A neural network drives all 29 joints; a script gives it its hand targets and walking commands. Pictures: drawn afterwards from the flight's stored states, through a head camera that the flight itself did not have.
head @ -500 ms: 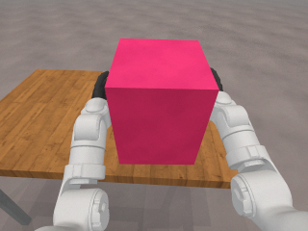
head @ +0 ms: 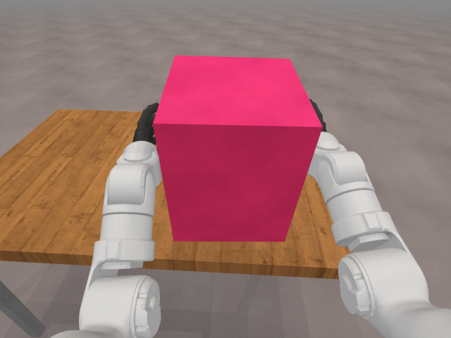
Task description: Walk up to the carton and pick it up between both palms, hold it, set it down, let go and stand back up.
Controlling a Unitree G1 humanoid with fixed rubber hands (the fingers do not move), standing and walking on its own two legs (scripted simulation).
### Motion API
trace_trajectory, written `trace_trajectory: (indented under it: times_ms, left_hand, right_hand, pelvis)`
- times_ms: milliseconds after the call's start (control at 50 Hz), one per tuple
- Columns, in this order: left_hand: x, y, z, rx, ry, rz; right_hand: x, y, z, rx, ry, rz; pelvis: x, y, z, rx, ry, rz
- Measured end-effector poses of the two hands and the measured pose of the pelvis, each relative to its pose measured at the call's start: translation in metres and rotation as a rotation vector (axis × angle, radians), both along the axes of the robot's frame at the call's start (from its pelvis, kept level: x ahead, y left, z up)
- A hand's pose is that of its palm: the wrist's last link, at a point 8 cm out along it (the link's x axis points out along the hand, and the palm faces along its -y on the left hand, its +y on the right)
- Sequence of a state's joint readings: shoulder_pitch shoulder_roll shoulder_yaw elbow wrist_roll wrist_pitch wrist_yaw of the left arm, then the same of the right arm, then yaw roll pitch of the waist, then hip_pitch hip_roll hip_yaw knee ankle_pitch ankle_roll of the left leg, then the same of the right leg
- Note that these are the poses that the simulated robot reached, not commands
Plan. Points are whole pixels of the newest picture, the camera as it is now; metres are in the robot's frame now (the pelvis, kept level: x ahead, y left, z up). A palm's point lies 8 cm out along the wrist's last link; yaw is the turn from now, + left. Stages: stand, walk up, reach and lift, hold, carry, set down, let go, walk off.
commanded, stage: hold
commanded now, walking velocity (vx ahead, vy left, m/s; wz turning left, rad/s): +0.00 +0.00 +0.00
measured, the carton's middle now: (231, 150) +0.37 +0.00 +0.20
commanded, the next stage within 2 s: none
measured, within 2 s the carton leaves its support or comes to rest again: neither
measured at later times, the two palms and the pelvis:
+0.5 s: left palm (147, 147) +0.36 +0.15 +0.22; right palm (315, 138) +0.38 -0.14 +0.22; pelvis +0.00 +0.00 +0.00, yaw +0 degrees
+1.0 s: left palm (147, 146) +0.36 +0.15 +0.22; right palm (315, 138) +0.37 -0.14 +0.22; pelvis +0.00 +0.00 +0.00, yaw +0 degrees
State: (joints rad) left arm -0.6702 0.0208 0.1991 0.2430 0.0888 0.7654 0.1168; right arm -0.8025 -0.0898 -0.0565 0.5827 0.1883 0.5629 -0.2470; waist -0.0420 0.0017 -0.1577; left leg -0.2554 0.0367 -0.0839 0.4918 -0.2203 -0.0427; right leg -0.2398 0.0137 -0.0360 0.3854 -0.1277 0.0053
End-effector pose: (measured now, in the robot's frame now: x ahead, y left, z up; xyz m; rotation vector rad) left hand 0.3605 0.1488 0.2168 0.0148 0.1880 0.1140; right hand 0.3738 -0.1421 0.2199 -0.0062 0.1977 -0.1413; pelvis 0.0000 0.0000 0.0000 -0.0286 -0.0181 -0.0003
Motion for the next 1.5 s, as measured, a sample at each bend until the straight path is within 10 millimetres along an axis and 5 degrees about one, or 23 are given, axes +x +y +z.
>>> trace_trajectory:
  times_ms: [1500]
  left_hand:
    - [0.002,-0.002,0.000,0.011,0.022,-0.008]
  right_hand:
    - [0.001,-0.002,0.002,0.002,0.019,-0.005]
  pelvis:
    - [0.000,0.000,0.000,0.000,0.000,0.000]
